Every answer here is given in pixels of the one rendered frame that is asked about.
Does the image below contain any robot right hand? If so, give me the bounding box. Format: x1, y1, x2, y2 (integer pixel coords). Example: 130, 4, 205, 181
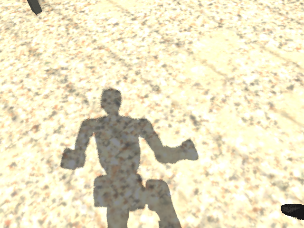
280, 204, 304, 220

